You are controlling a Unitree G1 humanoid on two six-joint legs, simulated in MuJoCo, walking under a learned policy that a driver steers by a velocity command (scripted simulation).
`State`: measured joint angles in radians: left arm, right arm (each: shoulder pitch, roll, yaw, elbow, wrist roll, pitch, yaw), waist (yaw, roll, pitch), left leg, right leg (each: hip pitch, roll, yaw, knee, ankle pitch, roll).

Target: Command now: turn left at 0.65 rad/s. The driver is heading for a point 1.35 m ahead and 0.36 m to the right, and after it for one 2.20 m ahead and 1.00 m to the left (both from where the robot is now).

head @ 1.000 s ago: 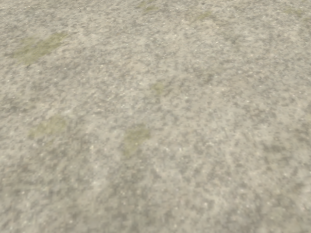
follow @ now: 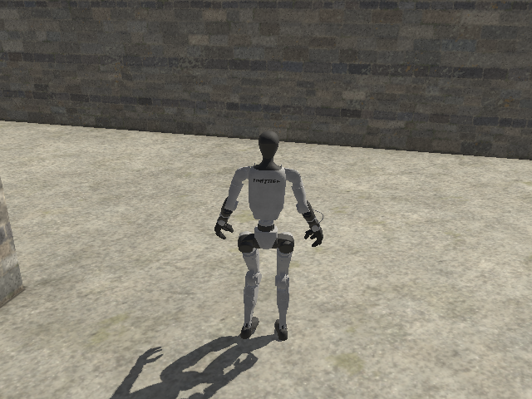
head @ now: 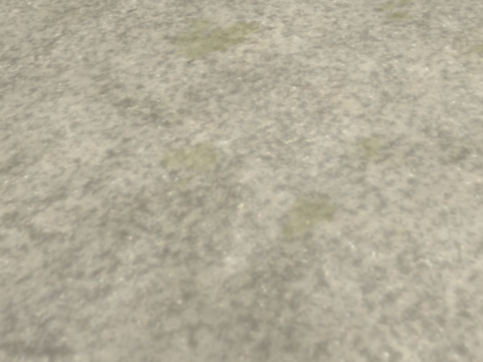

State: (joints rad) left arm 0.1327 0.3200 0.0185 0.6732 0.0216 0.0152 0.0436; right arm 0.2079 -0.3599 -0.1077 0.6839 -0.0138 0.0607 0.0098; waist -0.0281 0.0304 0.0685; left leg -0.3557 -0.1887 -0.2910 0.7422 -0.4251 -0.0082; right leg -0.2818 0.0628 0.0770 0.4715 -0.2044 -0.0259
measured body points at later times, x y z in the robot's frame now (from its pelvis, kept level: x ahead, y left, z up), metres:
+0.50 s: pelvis +0.05 +0.01 +0.01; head +0.09 +0.03 +0.45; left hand +0.18 +0.28 -0.13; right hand +0.14 -0.28 -0.09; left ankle +0.04 +0.11 -0.74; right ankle +0.02 -0.10 -0.66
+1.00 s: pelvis +0.09 -0.04 +0.00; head +0.11 -0.07 +0.45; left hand +0.36 +0.10 -0.09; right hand +0.02 -0.31 -0.13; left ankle +0.19 +0.07 -0.69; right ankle +0.07 -0.11 -0.74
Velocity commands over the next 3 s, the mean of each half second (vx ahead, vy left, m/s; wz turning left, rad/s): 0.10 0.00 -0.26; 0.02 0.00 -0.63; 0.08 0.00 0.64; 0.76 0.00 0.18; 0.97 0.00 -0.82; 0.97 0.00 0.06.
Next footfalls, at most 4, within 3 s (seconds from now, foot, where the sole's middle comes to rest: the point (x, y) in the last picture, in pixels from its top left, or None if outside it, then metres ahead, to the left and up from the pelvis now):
0.30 left None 0.08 0.10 -0.77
0.72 right None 0.10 -0.13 -0.77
1.22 left None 0.17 0.04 -0.77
1.72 right None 0.31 -0.18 -0.77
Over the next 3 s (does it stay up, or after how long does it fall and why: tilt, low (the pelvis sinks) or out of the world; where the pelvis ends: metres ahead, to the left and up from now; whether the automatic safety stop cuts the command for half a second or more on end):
stays up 1.17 -0.42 -0.03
